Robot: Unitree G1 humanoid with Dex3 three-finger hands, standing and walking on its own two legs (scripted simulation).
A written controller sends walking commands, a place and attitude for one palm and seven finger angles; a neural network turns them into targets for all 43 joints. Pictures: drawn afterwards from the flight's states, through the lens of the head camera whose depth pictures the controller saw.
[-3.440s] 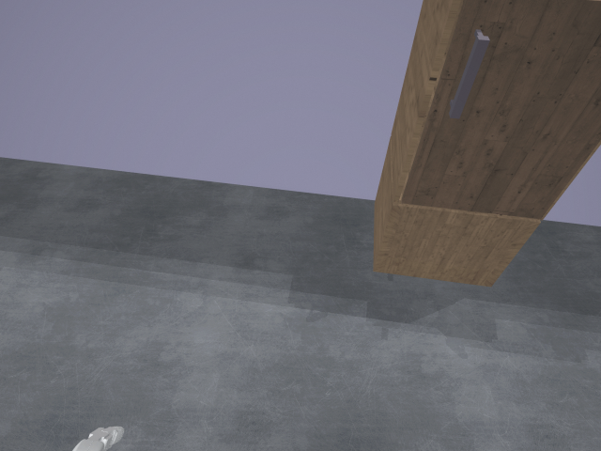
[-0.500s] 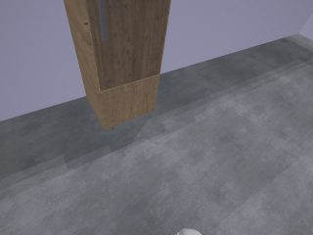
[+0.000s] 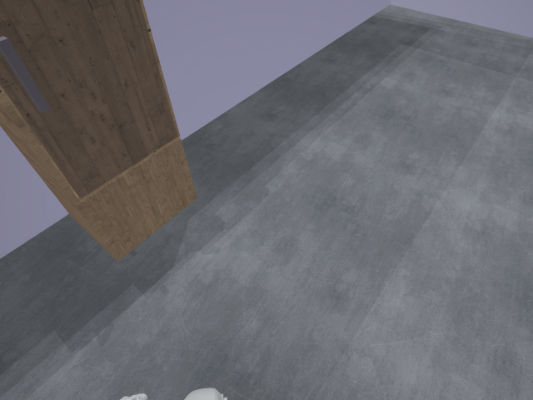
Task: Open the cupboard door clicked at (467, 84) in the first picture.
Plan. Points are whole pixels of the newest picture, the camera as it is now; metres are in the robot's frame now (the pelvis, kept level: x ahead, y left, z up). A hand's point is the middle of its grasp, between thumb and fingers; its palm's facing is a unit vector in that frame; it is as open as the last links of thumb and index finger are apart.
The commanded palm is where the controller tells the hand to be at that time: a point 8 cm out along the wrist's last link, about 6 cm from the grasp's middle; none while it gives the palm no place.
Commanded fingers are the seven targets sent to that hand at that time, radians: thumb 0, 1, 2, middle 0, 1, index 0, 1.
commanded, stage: walk to a spot facing it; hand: left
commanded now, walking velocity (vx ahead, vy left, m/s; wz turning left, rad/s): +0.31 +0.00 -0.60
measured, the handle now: (20, 74) +0.78 +0.62 +0.09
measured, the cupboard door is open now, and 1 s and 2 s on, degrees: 0 0 0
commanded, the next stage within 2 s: turn to face it in 1.42 s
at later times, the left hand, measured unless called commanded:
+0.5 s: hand (133, 367) +0.21 +0.26 -0.18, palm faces -0.21 -0.96 -0.16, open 7.4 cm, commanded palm none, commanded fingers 0.00 0.90 0.90 -0.20 -0.30 -0.20 -0.30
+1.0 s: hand (253, 236) +0.50 +0.05 -0.18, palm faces -0.56 -0.81 -0.20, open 7.4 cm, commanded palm none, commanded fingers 0.00 0.90 0.90 -0.20 -0.30 -0.20 -0.30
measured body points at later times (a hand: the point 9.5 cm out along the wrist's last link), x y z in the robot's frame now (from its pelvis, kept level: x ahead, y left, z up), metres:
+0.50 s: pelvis +0.13 +0.07 +0.01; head +0.14 +0.11 +0.45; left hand +0.22 +0.31 -0.16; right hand +0.07 -0.16 -0.12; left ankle +0.09 +0.15 -0.74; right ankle +0.10 -0.09 -0.62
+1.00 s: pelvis +0.32 -0.05 -0.01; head +0.35 -0.06 +0.44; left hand +0.53 +0.10 -0.16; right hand +0.19 -0.24 -0.16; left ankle +0.36 +0.11 -0.63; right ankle +0.32 -0.10 -0.74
